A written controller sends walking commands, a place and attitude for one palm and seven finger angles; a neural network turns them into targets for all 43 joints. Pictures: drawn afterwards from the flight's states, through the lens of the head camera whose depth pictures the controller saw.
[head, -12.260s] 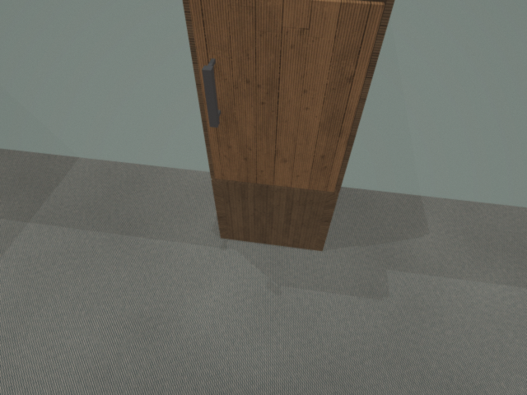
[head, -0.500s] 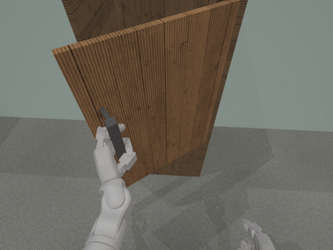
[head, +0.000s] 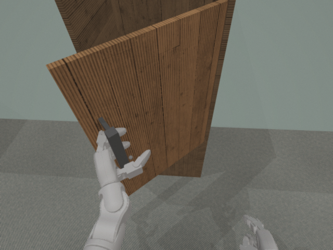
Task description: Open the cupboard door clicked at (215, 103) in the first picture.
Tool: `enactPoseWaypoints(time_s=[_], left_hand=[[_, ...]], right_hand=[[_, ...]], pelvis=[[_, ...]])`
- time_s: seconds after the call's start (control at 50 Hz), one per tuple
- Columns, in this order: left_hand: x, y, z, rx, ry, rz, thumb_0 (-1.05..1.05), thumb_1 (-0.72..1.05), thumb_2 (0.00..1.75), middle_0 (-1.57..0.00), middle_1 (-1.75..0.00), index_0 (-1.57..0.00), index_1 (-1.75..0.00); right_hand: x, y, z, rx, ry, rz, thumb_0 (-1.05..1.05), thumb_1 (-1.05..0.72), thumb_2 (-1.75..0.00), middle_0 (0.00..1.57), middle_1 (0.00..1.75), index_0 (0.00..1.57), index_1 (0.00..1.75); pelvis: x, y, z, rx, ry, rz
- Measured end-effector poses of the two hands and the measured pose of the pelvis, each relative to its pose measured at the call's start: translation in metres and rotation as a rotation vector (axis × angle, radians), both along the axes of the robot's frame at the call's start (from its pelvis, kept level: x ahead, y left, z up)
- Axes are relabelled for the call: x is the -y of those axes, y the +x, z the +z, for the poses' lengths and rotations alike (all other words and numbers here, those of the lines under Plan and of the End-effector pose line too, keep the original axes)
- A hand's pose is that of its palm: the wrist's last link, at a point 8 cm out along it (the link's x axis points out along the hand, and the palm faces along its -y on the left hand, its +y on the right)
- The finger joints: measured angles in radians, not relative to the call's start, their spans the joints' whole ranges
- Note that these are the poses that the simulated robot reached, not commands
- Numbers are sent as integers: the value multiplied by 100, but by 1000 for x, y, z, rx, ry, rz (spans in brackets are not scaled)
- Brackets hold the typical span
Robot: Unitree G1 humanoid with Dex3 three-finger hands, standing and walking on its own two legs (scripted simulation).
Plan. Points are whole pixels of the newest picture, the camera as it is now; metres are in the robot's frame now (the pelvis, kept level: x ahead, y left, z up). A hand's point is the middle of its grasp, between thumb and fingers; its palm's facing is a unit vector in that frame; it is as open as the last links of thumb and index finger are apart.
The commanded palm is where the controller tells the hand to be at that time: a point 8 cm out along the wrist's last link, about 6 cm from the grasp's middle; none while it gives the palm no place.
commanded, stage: open thumb and fingers to let go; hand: left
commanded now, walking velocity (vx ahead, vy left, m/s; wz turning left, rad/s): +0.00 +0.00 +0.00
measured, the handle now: (115, 147) +0.35 +0.15 +0.06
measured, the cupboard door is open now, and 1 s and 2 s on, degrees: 43 45 44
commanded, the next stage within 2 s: slide the hand sideways off the handle in 0.44 s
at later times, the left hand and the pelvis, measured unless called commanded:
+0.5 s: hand (130, 159) +0.32 +0.10 +0.06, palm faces +0.34 -0.94 -0.01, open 14.5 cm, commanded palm +0.27 +0.15 +0.06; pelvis +0.00 +0.02 +0.00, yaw -1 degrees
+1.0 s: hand (123, 179) +0.27 +0.11 +0.06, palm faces -0.09 -1.00 -0.02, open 16.3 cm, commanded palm +0.24 +0.18 +0.06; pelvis +0.00 +0.04 -0.01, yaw -2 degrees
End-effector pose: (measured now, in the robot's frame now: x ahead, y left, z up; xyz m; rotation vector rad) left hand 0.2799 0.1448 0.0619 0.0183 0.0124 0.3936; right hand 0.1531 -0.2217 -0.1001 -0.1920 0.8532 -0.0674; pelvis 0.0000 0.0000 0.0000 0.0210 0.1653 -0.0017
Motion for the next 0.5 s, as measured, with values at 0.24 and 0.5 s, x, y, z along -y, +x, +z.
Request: enactPoseWaypoints(time_s=[0.24, 0.5], left_hand=[[-1, 1, -3, 10, -3, -18, 0, -41, 34, -30, -108, -29, -109], [-2, -1, -3, 8, -3, -49, -1, -49, 30, -40, -69, -37, -73]], right_hand=[[-2, -6, -1, -22, -14, -15, 1, -90, -90, 20, 30, 20, 30], [-22, -1, 0, 5, 6, 6, 1, -90, -90, 20, 30, 20, 30]], pelvis=[[-7, 1, -1, -5, -5, -4], [-18, 0, -3, -3, -13, -10]])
